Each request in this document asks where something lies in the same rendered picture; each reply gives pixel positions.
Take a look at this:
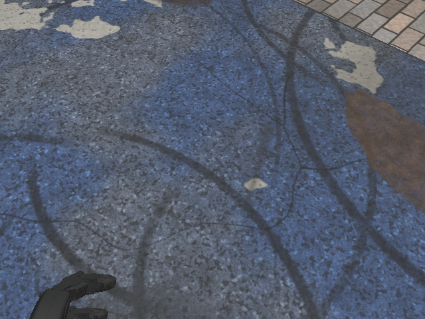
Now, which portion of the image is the left robot hand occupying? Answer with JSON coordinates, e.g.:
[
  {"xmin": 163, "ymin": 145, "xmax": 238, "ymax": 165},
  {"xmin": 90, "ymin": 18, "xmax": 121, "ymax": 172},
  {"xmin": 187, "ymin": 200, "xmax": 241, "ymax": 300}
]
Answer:
[{"xmin": 29, "ymin": 271, "xmax": 116, "ymax": 319}]

